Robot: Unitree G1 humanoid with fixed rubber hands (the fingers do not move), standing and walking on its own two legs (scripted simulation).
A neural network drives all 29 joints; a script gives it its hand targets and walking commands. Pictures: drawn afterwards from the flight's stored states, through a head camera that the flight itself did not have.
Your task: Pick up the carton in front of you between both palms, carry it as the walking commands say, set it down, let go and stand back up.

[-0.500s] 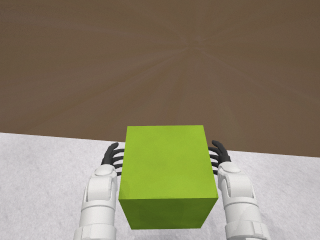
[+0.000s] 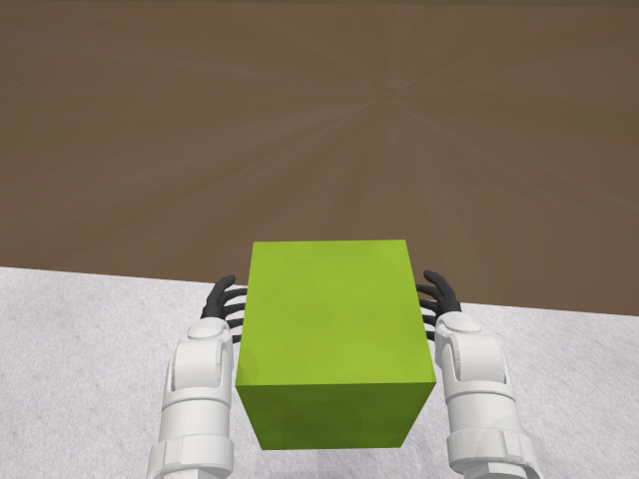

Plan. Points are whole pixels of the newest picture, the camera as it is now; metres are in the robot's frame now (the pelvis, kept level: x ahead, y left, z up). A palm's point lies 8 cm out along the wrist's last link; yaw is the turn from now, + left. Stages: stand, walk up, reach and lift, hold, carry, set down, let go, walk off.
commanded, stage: hold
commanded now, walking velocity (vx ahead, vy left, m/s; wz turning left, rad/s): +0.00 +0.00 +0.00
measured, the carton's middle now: (330, 349) +0.31 +0.00 -0.02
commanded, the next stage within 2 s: carry in 0.10 s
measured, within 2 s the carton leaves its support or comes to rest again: neither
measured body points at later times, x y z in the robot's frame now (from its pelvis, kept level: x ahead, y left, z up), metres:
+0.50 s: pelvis +0.10 +0.01 -0.02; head +0.07 +0.00 +0.43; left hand +0.39 +0.17 +0.06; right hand +0.40 -0.14 +0.06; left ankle +0.02 +0.13 -0.74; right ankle +0.05 -0.11 -0.73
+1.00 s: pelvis +0.37 +0.06 +0.00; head +0.38 +0.06 +0.45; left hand +0.66 +0.19 +0.07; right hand +0.64 -0.11 +0.07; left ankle +0.37 +0.11 -0.74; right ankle +0.30 -0.06 -0.66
